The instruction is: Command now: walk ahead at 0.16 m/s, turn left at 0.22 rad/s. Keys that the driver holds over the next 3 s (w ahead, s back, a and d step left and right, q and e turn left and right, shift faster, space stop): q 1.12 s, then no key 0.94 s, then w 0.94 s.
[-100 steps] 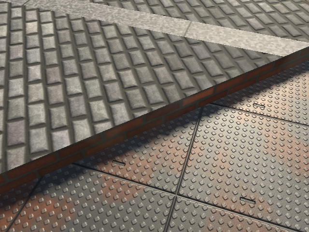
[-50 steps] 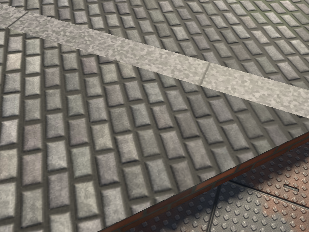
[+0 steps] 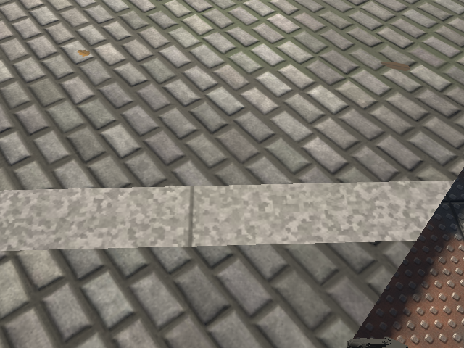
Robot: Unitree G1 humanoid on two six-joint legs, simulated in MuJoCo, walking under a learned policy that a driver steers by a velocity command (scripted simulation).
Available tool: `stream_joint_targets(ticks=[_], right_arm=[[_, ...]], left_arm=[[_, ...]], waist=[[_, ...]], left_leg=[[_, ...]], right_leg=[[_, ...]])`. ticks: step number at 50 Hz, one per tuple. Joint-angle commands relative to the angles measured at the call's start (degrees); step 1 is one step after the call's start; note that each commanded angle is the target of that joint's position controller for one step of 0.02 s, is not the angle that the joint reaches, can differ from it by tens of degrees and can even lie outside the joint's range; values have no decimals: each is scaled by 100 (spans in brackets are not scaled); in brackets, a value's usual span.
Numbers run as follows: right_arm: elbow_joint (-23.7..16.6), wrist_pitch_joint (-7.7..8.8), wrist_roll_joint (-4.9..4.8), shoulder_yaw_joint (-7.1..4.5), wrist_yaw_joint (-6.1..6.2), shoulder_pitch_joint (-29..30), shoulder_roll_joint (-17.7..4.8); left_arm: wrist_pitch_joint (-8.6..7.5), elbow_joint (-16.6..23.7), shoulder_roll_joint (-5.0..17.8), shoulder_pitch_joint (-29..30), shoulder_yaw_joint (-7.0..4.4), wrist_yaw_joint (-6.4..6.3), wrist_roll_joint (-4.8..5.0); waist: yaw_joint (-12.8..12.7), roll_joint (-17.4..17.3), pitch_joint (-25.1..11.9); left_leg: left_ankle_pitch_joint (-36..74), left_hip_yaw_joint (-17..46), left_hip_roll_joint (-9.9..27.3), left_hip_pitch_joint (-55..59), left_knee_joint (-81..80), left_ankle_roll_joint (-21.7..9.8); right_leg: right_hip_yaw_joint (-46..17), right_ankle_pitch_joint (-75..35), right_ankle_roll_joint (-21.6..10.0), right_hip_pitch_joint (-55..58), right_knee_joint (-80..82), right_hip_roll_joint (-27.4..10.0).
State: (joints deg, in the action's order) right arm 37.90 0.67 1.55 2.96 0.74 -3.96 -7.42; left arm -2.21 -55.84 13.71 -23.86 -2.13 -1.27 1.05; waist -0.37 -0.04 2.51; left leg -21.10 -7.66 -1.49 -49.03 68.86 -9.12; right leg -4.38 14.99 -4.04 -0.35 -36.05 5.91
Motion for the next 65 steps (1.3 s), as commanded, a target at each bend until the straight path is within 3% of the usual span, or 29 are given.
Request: stream_joint_targets(ticks=[1,2,3,4,5,7,9,12,15,16,17,21,25,28,32,36,39,40,41,42,43,44,45,47,49,53,57,63,65], right_arm=[[301,-51,-281,-624,61,-1279,-1525],[222,-71,-231,-649,79,-566,-1371],[311,-60,-173,-605,82,-283,-1029],[365,-21,-98,-561,110,-346,-814],[497,29,-76,-560,117,-429,-755],[666,166,-87,-638,86,-802,-910],[693,227,-108,-703,87,-1076,-1084],[667,214,-156,-778,146,-1420,-1311],[620,55,-158,-820,205,-1643,-1390],[294,69,-331,-670,274,-1399,-1204],[219,71,-303,-670,293,-1370,-1280],[-21,-242,-197,-673,438,-1479,-1481],[-260,-505,-155,-652,625,-1613,-1483],[-384,-505,-177,-714,627,-1600,-1560],[-647,-402,-152,-713,515,-1356,-1558],[-767,-438,-274,-729,417,-1235,-1557],[-864,-393,-396,-741,271,-847,-1593],[-868,-339,-364,-726,182,-877,-1510],[-810,-303,-207,-632,97,-1410,-1113],[-820,-241,-210,-671,74,-1684,-1336],[-637,-198,-241,-807,31,-2132,-1821],[-557,-238,-339,-870,71,-1648,-1999],[-515,-327,-351,-863,106,-1281,-2009],[-719,-422,-324,-758,97,-968,-1647],[-773,-377,-318,-666,72,-969,-1352],[-764,-318,-253,-682,90,-879,-1411],[-835,-319,-192,-621,66,-632,-1272],[-687,-235,-192,-556,-118,-906,-1141],[-526,-191,-147,-619,-149,-1285,-1254]], left_arm=[[-70,848,535,-595,-153,235,-386],[10,1001,545,-260,-161,251,-416],[72,1138,415,49,-98,194,-488],[145,1295,406,455,-64,122,-470],[229,1394,322,482,-27,68,-383],[290,1553,257,571,9,-55,-274],[257,1686,250,727,21,-111,-265],[303,1936,278,1150,7,-136,-355],[405,2179,151,1628,67,-96,-412],[228,2219,111,1695,14,-147,-45],[129,2213,222,1741,-6,-158,10],[43,2364,293,2075,-35,-274,-51],[-15,2486,261,2216,16,-234,3],[-65,2475,272,2339,42,-168,-61],[-180,2463,525,2365,6,-43,-76],[-215,2506,616,2400,-37,47,-64],[-252,2374,768,2006,-189,59,-35],[-271,2348,913,1854,-275,16,-39],[-221,2472,1118,1805,-290,-32,-112],[-108,2606,1121,1646,-255,-60,-244],[-52,2586,1066,1522,-295,-112,-128],[-20,2710,690,1663,-202,-172,-172],[49,2763,445,1737,-96,-240,-202],[131,2746,527,1933,-46,-307,-189],[150,2643,598,1860,-66,-310,-216],[129,2543,696,1607,-125,-274,-246],[169,2436,814,1599,-178,-265,-199],[218,2148,992,1539,-241,-65,9],[227,1867,772,1153,-165,22,110]], waist=[[33,-1136,-2300],[-220,-628,-1631],[-331,107,-620],[-238,449,-230],[-336,332,-102],[-293,-39,-293],[-212,-152,-606],[-43,-156,-803],[136,-167,-575],[86,-330,-932],[100,-463,-907],[264,-816,-621],[309,-729,-536],[418,-655,-477],[377,-635,-621],[344,-633,-657],[12,-638,-672],[-55,-363,-936],[206,776,-1484],[317,1764,-1324],[420,1648,-1421],[203,981,-1162],[70,381,-965],[101,431,-597],[94,691,-611],[-62,665,-989],[-106,684,-836],[-17,838,-769],[153,625,-749]], left_leg=[[4958,5756,1772,4230,-3880,-1401],[2926,5583,1618,3390,-3977,-1367],[1713,4933,1381,2541,-4005,-1043],[1187,4176,1142,2142,-4057,-755],[1361,3614,908,1849,-4259,-586],[2514,2933,727,2011,-4409,-545],[3129,2652,680,2399,-4550,-591],[2421,2742,599,3276,-4874,-305],[1510,2827,440,3837,-4984,166],[1108,3244,500,4140,-5073,258],[886,3405,578,4359,-5151,262],[1006,3620,613,4610,-5154,135],[1366,3858,672,4696,-4988,101],[1723,3850,544,4576,-4896,189],[3234,4061,707,4783,-4452,-12],[4084,4254,561,4680,-4124,2],[4039,4095,82,4279,-3711,243],[3216,3782,-203,3925,-3024,402],[-208,3137,-696,2995,-1854,623],[-2485,2538,-1304,1853,-657,918],[-2191,1998,-694,1562,512,1313],[-1569,1761,-362,1292,990,1493],[-1010,1674,-181,1215,1160,1532],[-475,1443,-76,1263,1213,1505],[-165,1140,-39,1314,734,1502],[-124,1146,226,1082,359,1566],[50,1018,471,1337,-426,1463],[267,583,301,2971,-3102,928],[1124,538,72,4096,-4582,642]], right_leg=[[-505,483,330,-2467,-5322,230],[-291,392,277,-2922,-5646,90],[-191,411,176,-3362,-5390,-203],[-151,338,129,-3584,-5018,-413],[-72,291,154,-3526,-4757,-513],[126,119,198,-3495,-4577,-539],[198,-134,246,-3655,-4576,-515],[87,-391,287,-4320,-4432,-614],[36,-726,534,-4877,-3540,-711],[-330,-983,601,-4916,-3323,-523],[-372,-1020,678,-5109,-3129,-514],[-274,-722,1009,-5453,-2503,-361],[-354,-357,1116,-5413,-2220,-311],[-138,-437,962,-5122,-1659,-262],[-284,-383,833,-4644,-1302,-302],[-199,-134,743,-3694,-449,-212],[32,-1083,601,-1914,1327,-138],[-243,-1691,392,-945,1626,-566],[-1409,-3206,-246,356,1127,-1834],[-2871,-4577,-1203,497,1194,-2873],[-3360,-4327,-1664,185,1201,-3443],[-2866,-3197,-1434,-116,1226,-2966],[-2082,-2088,-1087,-505,1317,-2478],[-1241,-1342,-836,-1181,1638,-1924],[-621,-1427,-870,-1198,1771,-1625],[-647,-1912,-1247,-561,1750,-2106],[-386,-1170,-1228,-825,1885,-2182],[-81,-1181,-1056,-1222,1581,-2161],[258,-1031,-570,-1671,993,-1826]])
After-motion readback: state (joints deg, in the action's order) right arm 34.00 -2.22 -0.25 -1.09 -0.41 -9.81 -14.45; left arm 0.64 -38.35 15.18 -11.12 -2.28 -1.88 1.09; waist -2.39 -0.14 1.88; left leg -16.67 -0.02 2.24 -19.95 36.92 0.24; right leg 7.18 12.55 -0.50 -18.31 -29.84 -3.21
